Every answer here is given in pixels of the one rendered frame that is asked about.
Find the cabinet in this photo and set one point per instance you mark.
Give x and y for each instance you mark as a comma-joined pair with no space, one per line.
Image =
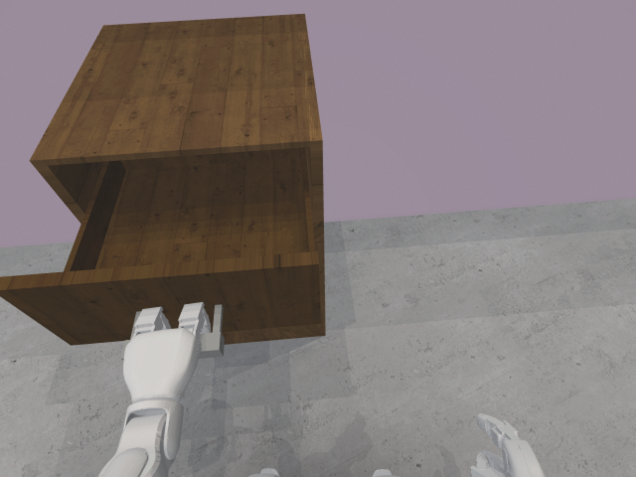
182,88

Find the robot left hand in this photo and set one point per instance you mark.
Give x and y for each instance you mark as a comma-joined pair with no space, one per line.
159,362

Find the robot right hand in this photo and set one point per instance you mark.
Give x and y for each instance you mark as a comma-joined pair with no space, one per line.
519,458

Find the handle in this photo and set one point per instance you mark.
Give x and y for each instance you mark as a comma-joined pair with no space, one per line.
212,343

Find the robot left forearm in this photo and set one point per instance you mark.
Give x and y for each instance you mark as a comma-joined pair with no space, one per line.
150,439

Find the drawer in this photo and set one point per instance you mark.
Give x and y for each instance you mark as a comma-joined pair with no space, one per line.
230,228

